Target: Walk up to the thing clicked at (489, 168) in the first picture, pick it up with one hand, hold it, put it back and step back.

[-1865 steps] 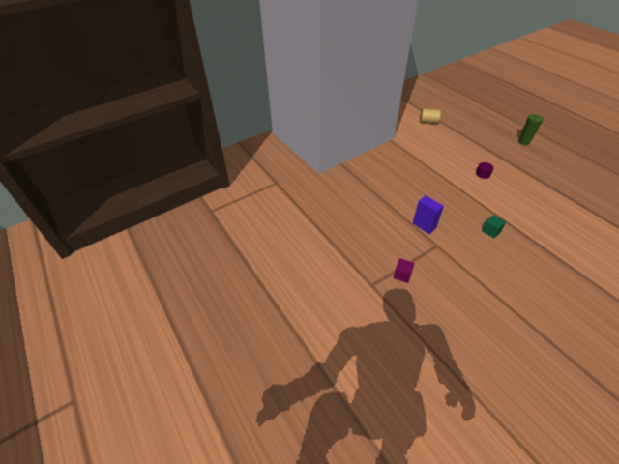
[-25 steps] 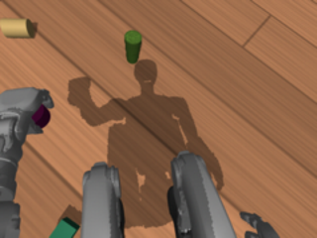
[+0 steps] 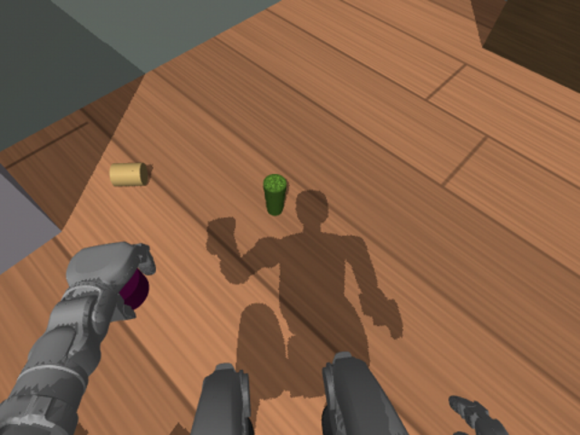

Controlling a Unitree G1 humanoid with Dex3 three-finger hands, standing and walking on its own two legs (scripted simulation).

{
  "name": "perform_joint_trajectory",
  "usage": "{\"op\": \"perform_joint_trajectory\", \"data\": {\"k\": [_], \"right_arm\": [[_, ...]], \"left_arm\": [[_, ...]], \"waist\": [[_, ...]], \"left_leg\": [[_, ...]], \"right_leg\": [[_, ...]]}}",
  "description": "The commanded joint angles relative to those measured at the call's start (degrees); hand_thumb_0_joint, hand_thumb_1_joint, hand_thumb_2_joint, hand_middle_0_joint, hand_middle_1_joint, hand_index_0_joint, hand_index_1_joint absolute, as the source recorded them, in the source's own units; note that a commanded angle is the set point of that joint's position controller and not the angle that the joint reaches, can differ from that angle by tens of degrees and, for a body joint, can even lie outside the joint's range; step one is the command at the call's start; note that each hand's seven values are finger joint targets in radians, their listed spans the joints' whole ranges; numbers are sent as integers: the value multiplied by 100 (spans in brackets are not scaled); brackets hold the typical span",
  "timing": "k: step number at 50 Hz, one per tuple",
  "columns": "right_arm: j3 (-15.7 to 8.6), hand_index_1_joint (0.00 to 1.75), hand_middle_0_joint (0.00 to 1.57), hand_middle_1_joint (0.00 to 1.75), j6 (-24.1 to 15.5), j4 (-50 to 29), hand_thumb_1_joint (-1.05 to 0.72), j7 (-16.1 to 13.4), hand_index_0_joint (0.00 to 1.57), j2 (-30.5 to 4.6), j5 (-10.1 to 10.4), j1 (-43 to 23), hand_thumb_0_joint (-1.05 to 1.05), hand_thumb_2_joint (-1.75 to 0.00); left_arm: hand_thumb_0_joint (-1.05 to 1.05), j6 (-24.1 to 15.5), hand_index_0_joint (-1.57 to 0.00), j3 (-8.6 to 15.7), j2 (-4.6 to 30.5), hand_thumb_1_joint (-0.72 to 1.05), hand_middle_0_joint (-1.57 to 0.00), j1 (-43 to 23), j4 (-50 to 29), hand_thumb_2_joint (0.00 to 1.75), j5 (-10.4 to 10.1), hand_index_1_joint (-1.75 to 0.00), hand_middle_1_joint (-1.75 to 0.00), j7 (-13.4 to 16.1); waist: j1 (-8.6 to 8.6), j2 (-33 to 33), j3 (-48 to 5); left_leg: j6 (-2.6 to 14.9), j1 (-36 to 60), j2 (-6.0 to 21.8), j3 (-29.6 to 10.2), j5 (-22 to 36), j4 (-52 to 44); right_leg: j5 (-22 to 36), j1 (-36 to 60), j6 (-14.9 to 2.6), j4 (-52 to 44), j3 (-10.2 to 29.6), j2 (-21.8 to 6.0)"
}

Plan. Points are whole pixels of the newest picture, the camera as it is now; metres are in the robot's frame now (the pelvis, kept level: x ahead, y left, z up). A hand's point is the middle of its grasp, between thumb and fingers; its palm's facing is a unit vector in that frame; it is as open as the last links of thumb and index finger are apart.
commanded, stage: lift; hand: left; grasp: from above
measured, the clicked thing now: (121, 286) +0.39 +0.25 -0.09
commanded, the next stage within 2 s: hold in 0.60 s
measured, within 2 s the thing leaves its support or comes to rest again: neither
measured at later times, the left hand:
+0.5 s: hand (99, 256) +0.38 +0.23 +0.04, palm faces -0.42 -0.08 -0.91, open 8.5 cm
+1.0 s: hand (82, 227) +0.39 +0.23 +0.09, palm faces -0.43 -0.06 -0.90, open 8.5 cm
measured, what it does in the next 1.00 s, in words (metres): rises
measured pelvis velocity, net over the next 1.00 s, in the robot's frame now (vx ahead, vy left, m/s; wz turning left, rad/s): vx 0.07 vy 0.00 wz -0.01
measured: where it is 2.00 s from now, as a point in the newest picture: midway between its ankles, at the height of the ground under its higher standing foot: outside the picture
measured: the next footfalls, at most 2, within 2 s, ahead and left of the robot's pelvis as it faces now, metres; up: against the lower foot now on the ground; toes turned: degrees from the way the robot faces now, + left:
none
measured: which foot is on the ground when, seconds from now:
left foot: down 0.00-1.00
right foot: down 0.00-1.00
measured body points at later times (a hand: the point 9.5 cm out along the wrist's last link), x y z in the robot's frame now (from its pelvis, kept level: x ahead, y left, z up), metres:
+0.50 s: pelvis +0.04 +0.00 +0.11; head +0.10 +0.00 +0.56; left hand +0.39 +0.23 +0.09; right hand +0.13 -0.26 -0.02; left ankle +0.08 +0.12 -0.57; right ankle +0.08 -0.13 -0.57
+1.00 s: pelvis +0.07 +0.00 +0.15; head +0.10 -0.01 +0.59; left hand +0.40 +0.23 +0.14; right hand +0.18 -0.26 +0.02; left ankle +0.08 +0.12 -0.57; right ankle +0.08 -0.13 -0.57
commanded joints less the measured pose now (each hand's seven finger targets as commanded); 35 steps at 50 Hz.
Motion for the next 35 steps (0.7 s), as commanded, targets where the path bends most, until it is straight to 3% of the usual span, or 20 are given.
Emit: {"op": "perform_joint_trajectory", "data": {"k": [1, 3, 5, 6, 8, 9, 13, 20, 23, 27, 35], "right_arm": [[-399, 30, 20, 30, -323, -369, -90, -133, 20, -860, 24, 272, 0, -90], [-399, 30, 20, 30, -359, -368, -91, -134, 20, -835, 40, 320, 0, -90], [-441, 30, 20, 30, -385, -355, -90, -141, 20, -863, 52, 315, 0, -90], [-421, 30, 20, 30, -389, -352, -90, -141, 20, -833, 59, 314, 0, -90], [-424, 30, 20, 30, -405, -324, -90, -154, 20, -826, 67, 331, 0, -90], [-425, 30, 20, 30, -408, -331, -90, -162, 20, -814, 62, 326, 0, -90], [-441, 30, 20, 30, -447, -234, -90, -179, 20, -806, 44, 441, 0, -90], [-488, 30, 20, 30, -419, -206, -90, -159, 20, -821, 46, 453, 0, -90], [-491, 30, 20, 30, -399, -164, -90, -140, 20, -800, 50, 456, 0, -90], [-519, 30, 20, 30, -398, -210, -90, -130, 20, -821, 67, 436, 0, -90], [-502, 30, 20, 30, -357, -248, -90, -138, 20, -788, 78, 357, 0, -90]], "left_arm": [[0, 23, -93, 440, 1088, 60, -86, -1502, -591, 58, 76, -73, -80, 394], [0, 70, -93, 269, 880, 61, -86, -1430, -572, 57, 99, -75, -83, 440], [0, 133, -94, 341, 883, 62, -87, -1195, -451, 59, 75, -75, -83, 502], [0, 159, -95, 260, 806, 63, -88, -1156, -409, 57, 77, -73, -81, 527], [0, 209, -97, 195, 727, 65, -89, -1213, -285, 59, 98, -76, -83, 576], [0, 207, -98, 250, 855, 67, -90, -1363, -370, 59, 95, -75, -83, 613], [0, 233, -97, 85, 635, 65, -90, -1585, -323, 57, 147, -73, -80, 714], [0, 335, -95, 172, 671, 62, -89, -1360, -248, 63, 146, -73, -79, 832], [0, 442, -97, -16, 398, 64, -91, -1300, -16, 62, 82, -72, -78, 802], [0, 443, -97, -115, 337, 64, -91, -1109, -41, 60, 12, -70, -76, 610], [0, 319, -98, -31, 471, 65, -92, -1250, -502, 63, 92, -73, -79, 568]], "waist": [[-46, 333, -2054], [-47, 294, -2002], [65, 251, -1927], [45, 233, -1789], [18, 124, -1669], [33, 75, -1629], [14, 268, -1551], [175, 192, -1617], [118, -18, -1313], [213, -19, -1180], [236, -22, -1266]], "left_leg": [[101, 2249, -73, -12, 56, -1988], [91, 2479, -106, 82, 346, -2156], [81, 2691, -112, 70, 400, -2422], [75, 2757, -122, 103, 484, -2528], [68, 2912, -124, 98, 655, -2698], [78, 2983, -148, 158, 684, -2749], [46, 3549, -119, 146, 880, -3166], [23, 4358, -99, 176, 1745, -3686], [30, 4460, -89, 158, 1816, -3910], [19, 4714, -102, 200, 1944, -4202], [7, 5283, -131, 221, 2515, -4513]], "right_leg": [[200, 1733, -202, -1909, 94, 156], [413, 2092, -211, -2197, 154, 157], [443, 2370, -199, -2446, 173, 162], [517, 2479, -205, -2564, 174, 173], [702, 2663, -199, -2720, 151, 194], [666, 2791, -189, -2862, 175, 196], [905, 3051, -201, -3141, 199, 191], [1705, 3858, -184, -3625, 188, 172], [1789, 3992, -176, -3849, 193, 176], [1867, 4262, -188, -4082, 186, 175], [2386, 4813, -160, -4413, 205, 155]]}}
